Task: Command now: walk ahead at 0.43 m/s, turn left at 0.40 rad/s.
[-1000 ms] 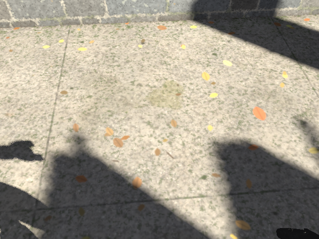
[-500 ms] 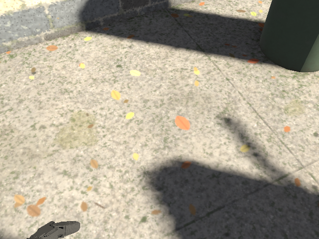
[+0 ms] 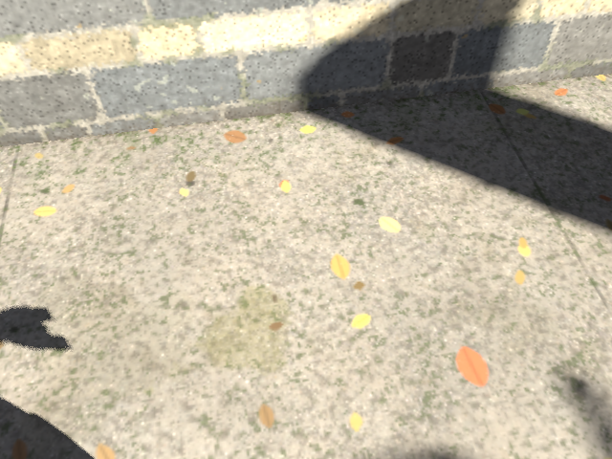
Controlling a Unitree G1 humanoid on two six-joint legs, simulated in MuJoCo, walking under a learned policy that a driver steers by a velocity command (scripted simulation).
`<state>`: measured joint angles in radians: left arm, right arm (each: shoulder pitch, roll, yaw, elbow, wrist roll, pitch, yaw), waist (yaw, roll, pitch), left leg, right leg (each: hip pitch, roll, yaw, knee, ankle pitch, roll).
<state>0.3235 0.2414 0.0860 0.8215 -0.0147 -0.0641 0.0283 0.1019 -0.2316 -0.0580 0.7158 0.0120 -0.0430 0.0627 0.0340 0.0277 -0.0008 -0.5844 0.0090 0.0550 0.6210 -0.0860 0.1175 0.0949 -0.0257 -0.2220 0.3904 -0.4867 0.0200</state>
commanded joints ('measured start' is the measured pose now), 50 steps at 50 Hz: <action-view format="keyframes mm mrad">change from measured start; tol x16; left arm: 1 -49 142 23 -91 9 -18 9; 50 -224 44 -3 -7 18 49 8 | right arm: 1 319 -261 -92 -14 -16 -10 -33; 13 81 -134 -28 -32 -20 -22 -62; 50 196 -50 -10 124 -20 33 -100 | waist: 1 -194 25 -220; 2 -61 271 -371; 3 -140 111 -493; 7 -41 -31 -134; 22 -23 76 -109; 26 -93 -201 -210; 50 -37 -24 -13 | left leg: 1 635 77 -202 -77 295 123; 2 943 378 -787 -185 518 369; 8 401 206 -306 -280 635 183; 14 366 138 -140 -287 711 124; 22 399 158 -208 -196 411 78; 27 257 -11 -119 -89 -215 -98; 50 267 19 -150 -182 -133 -82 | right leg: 1 -348 -115 29 700 843 -33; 2 -731 120 174 1098 -114 35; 3 -735 55 373 1145 -94 14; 22 -478 -18 253 142 406 -11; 25 -164 -170 398 121 1027 -131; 30 -315 -85 350 116 516 -105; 50 -251 -29 304 126 482 -77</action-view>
